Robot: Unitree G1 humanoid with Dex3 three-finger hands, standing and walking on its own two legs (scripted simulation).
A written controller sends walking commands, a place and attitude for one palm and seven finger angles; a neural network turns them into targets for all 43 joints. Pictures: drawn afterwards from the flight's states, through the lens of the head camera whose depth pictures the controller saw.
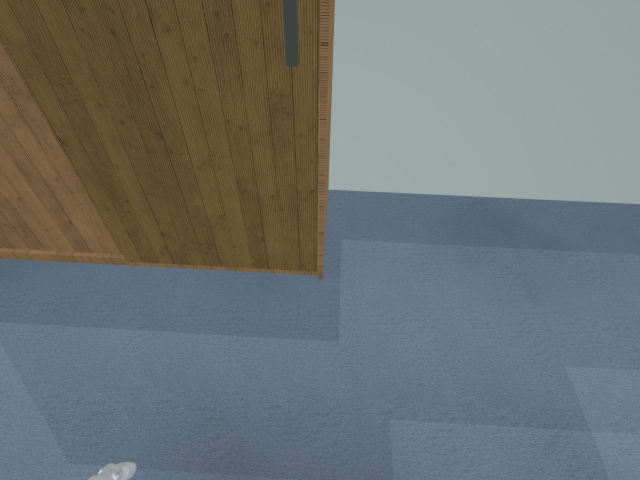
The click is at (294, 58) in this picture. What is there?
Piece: wardrobe's sliding door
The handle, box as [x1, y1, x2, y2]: [282, 0, 298, 66]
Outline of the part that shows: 282,0 286,65 297,66 298,48 296,0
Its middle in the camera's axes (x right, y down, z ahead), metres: -0.06 -0.47 +0.80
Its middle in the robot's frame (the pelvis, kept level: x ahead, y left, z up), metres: +0.94 +0.12 +0.20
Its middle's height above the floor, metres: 0.97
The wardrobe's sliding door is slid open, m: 0.00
